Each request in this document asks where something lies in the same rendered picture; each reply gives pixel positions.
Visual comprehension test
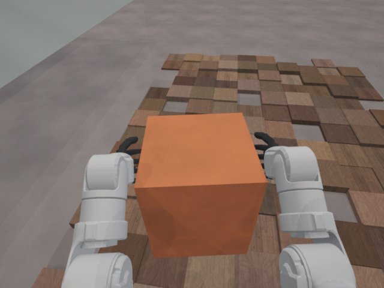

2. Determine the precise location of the robot left upper arm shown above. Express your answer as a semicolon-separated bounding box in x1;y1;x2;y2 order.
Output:
63;253;133;288

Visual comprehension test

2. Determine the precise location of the robot left forearm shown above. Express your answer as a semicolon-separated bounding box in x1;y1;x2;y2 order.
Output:
61;152;134;288

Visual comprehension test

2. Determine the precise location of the left robot hand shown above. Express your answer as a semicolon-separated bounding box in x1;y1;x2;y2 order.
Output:
116;137;142;184

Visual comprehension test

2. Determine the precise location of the robot right forearm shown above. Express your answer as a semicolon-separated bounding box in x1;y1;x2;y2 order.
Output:
264;146;356;284

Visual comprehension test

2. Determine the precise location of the robot right upper arm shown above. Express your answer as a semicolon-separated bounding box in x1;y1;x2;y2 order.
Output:
279;243;356;288

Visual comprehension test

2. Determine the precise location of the carton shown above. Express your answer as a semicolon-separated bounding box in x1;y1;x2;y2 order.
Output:
134;113;268;258

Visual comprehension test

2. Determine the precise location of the right robot hand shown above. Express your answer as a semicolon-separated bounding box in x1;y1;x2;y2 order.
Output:
254;132;279;179

